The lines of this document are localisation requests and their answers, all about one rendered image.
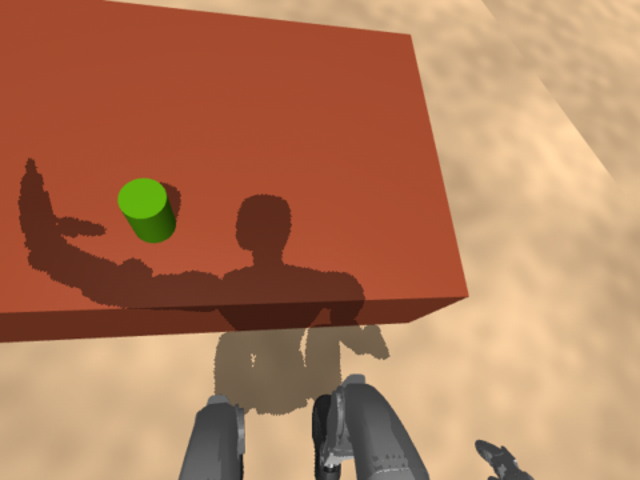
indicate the right robot foot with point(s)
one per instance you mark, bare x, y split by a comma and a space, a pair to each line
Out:
319, 432

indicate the right robot hand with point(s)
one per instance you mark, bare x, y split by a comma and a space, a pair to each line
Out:
503, 462

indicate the can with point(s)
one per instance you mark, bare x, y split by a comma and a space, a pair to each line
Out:
146, 206

